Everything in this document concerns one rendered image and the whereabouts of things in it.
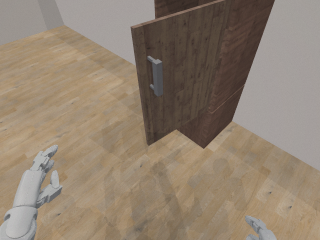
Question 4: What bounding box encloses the left robot hand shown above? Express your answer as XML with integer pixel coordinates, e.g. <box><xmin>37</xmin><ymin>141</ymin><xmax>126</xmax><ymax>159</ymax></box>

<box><xmin>12</xmin><ymin>144</ymin><xmax>63</xmax><ymax>209</ymax></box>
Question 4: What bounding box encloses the right robot hand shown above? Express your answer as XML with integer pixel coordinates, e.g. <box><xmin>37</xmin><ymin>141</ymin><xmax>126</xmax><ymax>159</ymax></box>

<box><xmin>245</xmin><ymin>215</ymin><xmax>277</xmax><ymax>240</ymax></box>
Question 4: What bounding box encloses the handle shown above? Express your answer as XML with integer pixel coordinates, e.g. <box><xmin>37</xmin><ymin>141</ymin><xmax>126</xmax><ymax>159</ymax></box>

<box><xmin>147</xmin><ymin>56</ymin><xmax>163</xmax><ymax>97</ymax></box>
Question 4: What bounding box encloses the cupboard door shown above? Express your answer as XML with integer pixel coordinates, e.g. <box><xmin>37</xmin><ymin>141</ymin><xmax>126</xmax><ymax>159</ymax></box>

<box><xmin>130</xmin><ymin>0</ymin><xmax>231</xmax><ymax>146</ymax></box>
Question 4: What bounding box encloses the robot left forearm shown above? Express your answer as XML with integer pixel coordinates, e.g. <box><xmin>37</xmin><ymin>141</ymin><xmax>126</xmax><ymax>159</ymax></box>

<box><xmin>0</xmin><ymin>206</ymin><xmax>38</xmax><ymax>240</ymax></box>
